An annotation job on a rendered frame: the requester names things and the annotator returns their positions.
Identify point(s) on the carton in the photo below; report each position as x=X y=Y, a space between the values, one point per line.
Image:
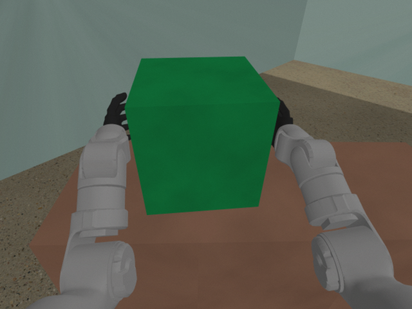
x=201 y=130

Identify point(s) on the left robot upper arm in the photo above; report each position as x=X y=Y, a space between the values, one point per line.
x=94 y=276

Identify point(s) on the right robot upper arm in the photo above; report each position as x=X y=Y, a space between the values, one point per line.
x=354 y=263

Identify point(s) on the robot left hand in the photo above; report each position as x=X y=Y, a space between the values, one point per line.
x=114 y=112

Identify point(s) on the pedestal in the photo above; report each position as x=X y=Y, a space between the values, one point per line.
x=245 y=258

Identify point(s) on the robot right hand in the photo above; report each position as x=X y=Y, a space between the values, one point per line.
x=283 y=118

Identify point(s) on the robot left forearm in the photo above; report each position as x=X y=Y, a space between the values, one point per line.
x=101 y=188

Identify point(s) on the robot right forearm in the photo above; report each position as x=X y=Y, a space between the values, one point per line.
x=329 y=201

